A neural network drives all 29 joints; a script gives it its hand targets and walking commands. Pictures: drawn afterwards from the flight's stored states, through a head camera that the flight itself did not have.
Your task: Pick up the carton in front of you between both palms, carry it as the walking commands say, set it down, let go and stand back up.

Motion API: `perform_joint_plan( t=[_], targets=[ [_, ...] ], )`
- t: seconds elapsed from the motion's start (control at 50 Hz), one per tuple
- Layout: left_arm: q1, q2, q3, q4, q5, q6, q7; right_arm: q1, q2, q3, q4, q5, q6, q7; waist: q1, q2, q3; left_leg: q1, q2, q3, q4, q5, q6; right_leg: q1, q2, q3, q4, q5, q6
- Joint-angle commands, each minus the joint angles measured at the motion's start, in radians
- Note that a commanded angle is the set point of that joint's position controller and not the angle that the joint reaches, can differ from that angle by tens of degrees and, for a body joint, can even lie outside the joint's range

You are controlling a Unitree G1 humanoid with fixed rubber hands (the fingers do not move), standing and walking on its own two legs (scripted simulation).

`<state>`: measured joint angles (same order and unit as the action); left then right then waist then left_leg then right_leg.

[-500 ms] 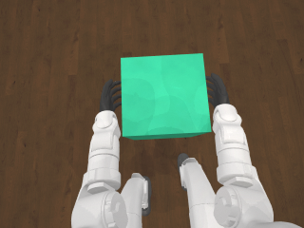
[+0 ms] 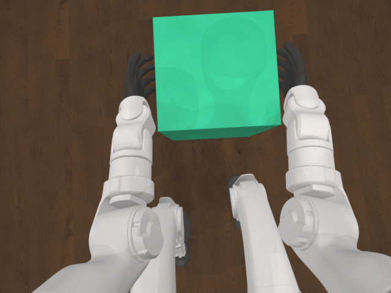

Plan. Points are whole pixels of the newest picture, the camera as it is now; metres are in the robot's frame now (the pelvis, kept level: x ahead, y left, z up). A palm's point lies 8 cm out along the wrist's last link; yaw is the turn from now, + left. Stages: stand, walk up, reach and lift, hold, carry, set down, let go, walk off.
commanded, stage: set down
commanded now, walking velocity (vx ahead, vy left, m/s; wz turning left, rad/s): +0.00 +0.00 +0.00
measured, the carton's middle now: (211, 90) +0.49 -0.09 -0.17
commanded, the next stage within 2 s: none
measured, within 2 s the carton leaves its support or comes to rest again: rests again in 1.26 s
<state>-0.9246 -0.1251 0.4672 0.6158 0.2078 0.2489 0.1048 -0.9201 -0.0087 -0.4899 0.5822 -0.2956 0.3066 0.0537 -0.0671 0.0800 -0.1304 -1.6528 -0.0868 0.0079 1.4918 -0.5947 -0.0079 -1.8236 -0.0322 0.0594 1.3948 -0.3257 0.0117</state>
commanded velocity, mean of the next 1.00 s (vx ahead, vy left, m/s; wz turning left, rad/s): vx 0.00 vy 0.00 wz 0.00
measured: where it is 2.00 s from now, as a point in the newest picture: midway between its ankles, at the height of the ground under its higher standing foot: (211, 230)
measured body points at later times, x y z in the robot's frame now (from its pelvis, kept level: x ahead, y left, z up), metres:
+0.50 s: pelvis -0.03 -0.01 -0.11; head +0.31 -0.07 +0.17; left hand +0.54 +0.04 -0.24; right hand +0.48 -0.26 -0.25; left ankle +0.03 +0.12 -0.54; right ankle +0.12 -0.13 -0.54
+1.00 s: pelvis -0.03 +0.00 -0.18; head +0.36 -0.04 +0.03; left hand +0.56 +0.02 -0.37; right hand +0.51 -0.28 -0.36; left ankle +0.03 +0.12 -0.54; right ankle +0.12 -0.13 -0.54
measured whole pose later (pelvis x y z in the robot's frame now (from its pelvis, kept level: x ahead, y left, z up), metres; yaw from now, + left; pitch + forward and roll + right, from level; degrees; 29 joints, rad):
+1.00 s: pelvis -0.03 +0.00 -0.18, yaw +2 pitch +41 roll +1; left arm -1.57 0.22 0.12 0.93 -0.05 0.27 0.20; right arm -1.49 -0.31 -0.42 0.84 -0.03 0.31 0.00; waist -0.17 0.06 0.39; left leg -2.13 -0.15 -0.01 2.17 -0.75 -0.03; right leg -2.31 -0.07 0.04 2.01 -0.41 0.01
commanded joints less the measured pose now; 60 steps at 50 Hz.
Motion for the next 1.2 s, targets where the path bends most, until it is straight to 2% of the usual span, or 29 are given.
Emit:
perform_joint_plan(
  t=[0.0, 0.12, 0.28, 0.44, 0.56, 0.74, 0.82, 0.84, 0.88, 0.94, 0.98, 1.06, 1.12, 1.18],
  targets=[
    [-0.646, -0.835, -0.54, 0.038, -0.12, -0.019, -0.239, -0.563, 0.852, 0.525, 0.047, 0.136, -0.01, 0.198, -0.052, -0.1, -0.982, -0.032, -0.137, 0.028, -0.131, 0.208, -0.04, 0.959, 0.15, -0.064, 0.044, 0.341, 0.009],
    [-0.746, -0.792, -0.543, 0.049, -0.154, -0.001, -0.242, -0.661, 0.831, 0.542, 0.025, 0.169, 0.01, 0.169, -0.064, -0.109, -1.043, -0.153, -0.147, 0.053, -0.027, 0.158, -0.034, 0.955, 0.149, -0.066, 0.124, 0.326, 0.022],
    [-0.867, -0.728, -0.515, 0.09, -0.173, 0.014, -0.24, -0.782, 0.775, 0.518, 0.04, 0.186, 0.023, 0.152, -0.081, -0.1, -1.02, -0.278, -0.149, 0.07, 0.085, 0.102, -0.025, 0.891, 0.143, -0.072, 0.225, 0.295, 0.025],
    [-0.984, -0.657, -0.499, 0.131, -0.194, 0.01, -0.219, -0.906, 0.687, 0.476, 0.065, 0.2, 0.015, 0.156, -0.105, -0.082, -0.968, -0.322, -0.144, 0.075, 0.182, 0.072, -0.02, 0.791, 0.129, -0.09, 0.33, 0.28, 0.02],
    [-1.075, -0.604, -0.525, 0.146, -0.231, 0.003, -0.198, -0.999, 0.609, 0.459, 0.084, 0.234, 0.001, 0.168, -0.13, -0.059, -0.942, -0.289, -0.133, 0.074, 0.256, 0.074, -0.018, 0.724, 0.11, -0.109, 0.413, 0.29, 0.014],
    [-1.199, -0.529, -0.604, 0.155, -0.321, -0.016, -0.177, -1.116, 0.498, 0.456, 0.115, 0.308, -0.018, 0.183, -0.176, -0.023, -0.902, -0.237, -0.118, 0.06, 0.371, 0.127, -0.017, 0.671, 0.08, -0.12, 0.533, 0.365, -0.003],
    [-1.265, -0.504, -0.649, 0.106, -0.367, -0.031, -0.169, -1.154, 0.494, 0.468, 0.106, 0.364, -0.026, 0.184, -0.187, -0.02, -0.957, -0.225, -0.113, 0.059, 0.413, 0.169, -0.014, 0.731, 0.072, -0.114, 0.583, 0.46, -0.009],
    [-1.281, -0.502, -0.662, 0.09, -0.374, -0.032, -0.167, -1.168, 0.49, 0.465, 0.095, 0.379, -0.027, 0.187, -0.197, 0.001, -0.966, -0.193, -0.111, 0.056, 0.421, 0.186, -0.013, 0.701, 0.073, -0.115, 0.587, 0.47, -0.01],
    [-1.285, -0.509, -0.676, 0.069, -0.381, -0.035, -0.161, -1.165, 0.497, 0.456, 0.1, 0.398, -0.026, 0.193, -0.2, 0.027, -0.971, -0.204, -0.11, 0.056, 0.435, 0.217, -0.015, 0.71, 0.069, -0.104, 0.604, 0.526, -0.018],
    [-1.255, -0.53, -0.676, 0.086, -0.37, -0.038, -0.16, -1.127, 0.515, 0.444, 0.155, 0.406, -0.023, 0.207, -0.189, 0.03, -0.907, -0.331, -0.107, 0.057, 0.43, 0.193, -0.012, 0.757, 0.057, -0.075, 0.63, 0.594, -0.028],
    [-1.245, -0.541, -0.673, 0.106, -0.364, -0.037, -0.164, -1.108, 0.507, 0.425, 0.193, 0.392, -0.023, 0.217, -0.195, 0.051, -0.847, -0.335, -0.105, 0.049, 0.429, 0.188, -0.01, 0.685, 0.056, -0.081, 0.632, 0.543, -0.028],
    [-1.257, -0.551, -0.666, 0.133, -0.367, -0.035, -0.172, -1.109, 0.467, 0.38, 0.23, 0.358, -0.029, 0.23, -0.228, 0.107, -0.776, -0.225, -0.103, 0.028, 0.437, 0.208, -0.019, 0.475, 0.061, -0.115, 0.621, 0.396, -0.029],
    [-1.273, -0.535, -0.652, 0.148, -0.372, -0.038, -0.175, -1.117, 0.439, 0.35, 0.245, 0.339, -0.035, 0.231, -0.243, 0.118, -0.726, -0.207, -0.104, 0.022, 0.439, 0.188, -0.024, 0.407, 0.059, -0.122, 0.615, 0.338, -0.032],
    [-1.281, -0.505, -0.635, 0.17, -0.371, -0.042, -0.177, -1.121, 0.418, 0.329, 0.266, 0.327, -0.04, 0.233, -0.245, 0.116, -0.673, -0.214, -0.103, 0.022, 0.44, 0.159, -0.023, 0.374, 0.055, -0.122, 0.613, 0.298, -0.033]
  ],
)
